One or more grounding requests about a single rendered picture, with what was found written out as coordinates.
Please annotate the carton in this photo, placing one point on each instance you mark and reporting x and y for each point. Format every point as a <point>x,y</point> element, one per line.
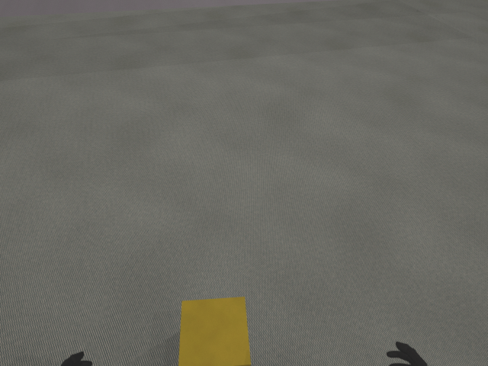
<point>214,332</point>

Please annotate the right robot hand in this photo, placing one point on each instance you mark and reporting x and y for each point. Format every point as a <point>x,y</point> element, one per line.
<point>408,354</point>

